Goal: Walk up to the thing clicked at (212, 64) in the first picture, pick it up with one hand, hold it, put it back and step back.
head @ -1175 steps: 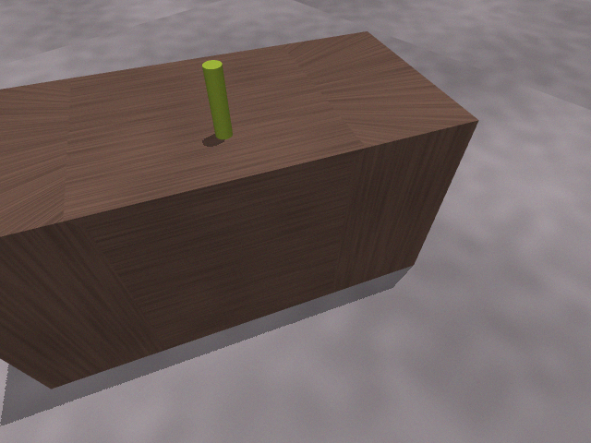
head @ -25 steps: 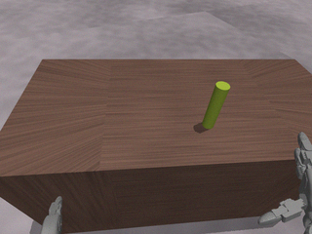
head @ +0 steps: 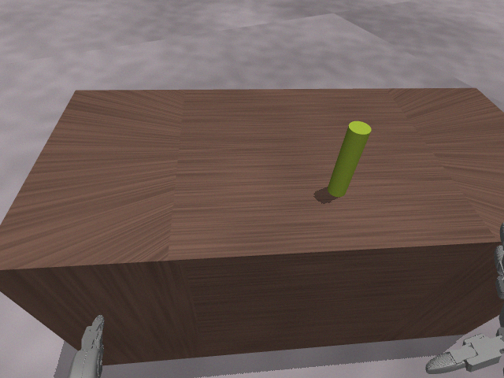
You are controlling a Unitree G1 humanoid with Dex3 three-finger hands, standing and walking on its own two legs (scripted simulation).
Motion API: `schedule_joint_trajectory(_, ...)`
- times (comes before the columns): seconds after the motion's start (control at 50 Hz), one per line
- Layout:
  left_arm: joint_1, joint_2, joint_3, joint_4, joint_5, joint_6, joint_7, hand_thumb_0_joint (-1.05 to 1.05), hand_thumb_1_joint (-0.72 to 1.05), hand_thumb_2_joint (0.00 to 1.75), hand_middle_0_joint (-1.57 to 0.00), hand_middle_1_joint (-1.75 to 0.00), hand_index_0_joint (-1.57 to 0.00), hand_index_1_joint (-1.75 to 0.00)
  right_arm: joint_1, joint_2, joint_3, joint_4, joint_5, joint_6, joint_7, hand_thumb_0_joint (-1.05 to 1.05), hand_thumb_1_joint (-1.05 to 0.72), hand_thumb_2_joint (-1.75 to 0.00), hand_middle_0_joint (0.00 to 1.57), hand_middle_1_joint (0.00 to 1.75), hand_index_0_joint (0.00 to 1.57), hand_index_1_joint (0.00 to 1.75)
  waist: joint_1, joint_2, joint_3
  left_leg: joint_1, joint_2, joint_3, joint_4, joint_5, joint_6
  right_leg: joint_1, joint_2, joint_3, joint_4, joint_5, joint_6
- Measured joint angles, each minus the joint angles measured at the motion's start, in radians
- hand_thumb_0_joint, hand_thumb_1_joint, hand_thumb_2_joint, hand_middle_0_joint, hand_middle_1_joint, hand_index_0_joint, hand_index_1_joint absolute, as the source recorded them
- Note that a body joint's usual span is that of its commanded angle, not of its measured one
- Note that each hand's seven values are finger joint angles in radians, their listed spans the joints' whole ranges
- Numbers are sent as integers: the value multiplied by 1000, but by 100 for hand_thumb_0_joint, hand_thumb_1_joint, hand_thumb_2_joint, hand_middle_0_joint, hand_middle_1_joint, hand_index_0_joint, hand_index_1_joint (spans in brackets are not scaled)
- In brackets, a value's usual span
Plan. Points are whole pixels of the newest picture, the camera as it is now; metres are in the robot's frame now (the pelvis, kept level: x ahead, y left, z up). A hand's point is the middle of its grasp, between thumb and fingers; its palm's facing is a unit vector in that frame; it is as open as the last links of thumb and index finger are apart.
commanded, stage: home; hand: right
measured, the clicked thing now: (347, 162) +0.53 -0.22 +0.03
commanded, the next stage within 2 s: none
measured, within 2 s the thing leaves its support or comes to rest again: neither
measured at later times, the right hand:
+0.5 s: hand (358, 354) +0.18 -0.18 -0.09, palm faces +0.04 +0.98 -0.21, open 17.5 cm
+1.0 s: hand (369, 350) +0.19 -0.21 -0.11, palm faces -0.05 +0.95 -0.31, open 17.5 cm
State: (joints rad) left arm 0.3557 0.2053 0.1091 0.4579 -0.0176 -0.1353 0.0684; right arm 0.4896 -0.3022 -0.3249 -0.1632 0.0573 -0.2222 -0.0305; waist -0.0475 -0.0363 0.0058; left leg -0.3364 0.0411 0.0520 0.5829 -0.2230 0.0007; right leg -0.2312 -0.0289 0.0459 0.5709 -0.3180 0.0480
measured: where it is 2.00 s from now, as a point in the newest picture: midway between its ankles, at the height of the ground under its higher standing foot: outside the picture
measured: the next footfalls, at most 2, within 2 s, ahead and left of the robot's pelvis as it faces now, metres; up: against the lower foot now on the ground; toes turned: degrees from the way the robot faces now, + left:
none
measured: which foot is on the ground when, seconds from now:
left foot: down 0.00-1.00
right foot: down 0.00-1.00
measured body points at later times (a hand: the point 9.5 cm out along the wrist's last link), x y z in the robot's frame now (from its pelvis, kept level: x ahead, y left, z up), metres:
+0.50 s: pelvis +0.01 -0.01 +0.00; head +0.03 -0.01 +0.45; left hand +0.18 +0.22 -0.08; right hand +0.17 -0.23 -0.07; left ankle +0.06 +0.12 -0.73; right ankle +0.00 -0.15 -0.73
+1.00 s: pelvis +0.03 -0.01 +0.00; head +0.04 -0.01 +0.45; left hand +0.15 +0.24 -0.11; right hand +0.19 -0.26 -0.09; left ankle +0.06 +0.12 -0.73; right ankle +0.00 -0.15 -0.73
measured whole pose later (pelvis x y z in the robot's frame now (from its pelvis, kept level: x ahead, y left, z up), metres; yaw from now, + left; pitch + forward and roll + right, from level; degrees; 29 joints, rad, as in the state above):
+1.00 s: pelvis +0.03 -0.01 +0.00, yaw +1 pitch +0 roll +0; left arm 0.21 0.26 0.00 0.77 0.03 -0.03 0.01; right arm 0.21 -0.25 0.02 0.68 -0.04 -0.07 -0.03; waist 0.01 -0.01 0.01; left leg -0.31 0.04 0.03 0.55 -0.24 -0.02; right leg -0.19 -0.02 0.02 0.53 -0.34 0.03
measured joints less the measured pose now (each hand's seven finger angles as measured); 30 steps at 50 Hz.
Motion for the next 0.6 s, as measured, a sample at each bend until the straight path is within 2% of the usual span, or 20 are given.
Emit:
schedule_joint_trajectory(0.08, -31, -9, -33, 35, 1, -12, 2, -1, -40, 22, -9, -11, -9, -12, 8, 22, 43, 34, -9, -16, 0, -1, 56, -4, 6, 6, 6, 6, 2, 1, 10, 15, 0, -4, -17, 8, -3, 15, 1, -5, -14, 5, -3)
schedule_joint_trajectory(0.16, -88, -34, -68, 88, 9, -18, -4, -1, -18, 38, -12, -15, -12, -16, 4, 49, 105, 106, -21, -17, 4, -1, 56, -5, 6, 6, 6, 6, 7, 5, 22, 19, 1, -6, -30, 16, -6, 18, 2, -7, -23, 10, -6)
schedule_joint_trajectory(0.3, -124, -39, -74, 131, 14, -23, -3, 0, 29, 62, -15, -22, -16, -22, -19, 92, 218, 313, -42, 30, 13, -1, 55, -5, 6, 6, 6, 6, 26, 16, 31, 24, 5, -6, -48, 20, -11, 23, 6, -8, -43, 16, -10)
schedule_joint_trajectory(0.42, -152, -26, -92, 169, 13, -17, 9, 0, 65, 79, -18, -26, -18, -27, -117, 114, 293, 525, -57, 72, 2, -1, 55, -5, 6, 6, 6, 6, 41, 40, 40, 16, 1, -8, -54, 22, -11, 13, 3, -11, -43, 13, -9)
schedule_joint_trajectory(0.5, -164, -28, -103, 180, 13, -8, 11, 1, 78, 85, -19, -28, -19, -28, -188, 117, 320, 630, -63, 94, -7, -1, 55, -5, 6, 6, 6, 6, 48, 50, 36, 16, -3, -10, -61, 23, -10, 12, -2, -12, -44, 10, -9)
schedule_joint_trajectory(0.6, -165, -13, -114, 219, 24, -1, -1, 1, 85, 88, -20, -29, -20, -29, -234, 125, 305, 677, -63, 103, -37, -1, 55, -5, 6, 6, 6, 6, 44, 47, 31, 26, -10, -13, -68, 20, -11, 19, -8, -17, -41, -1, -10)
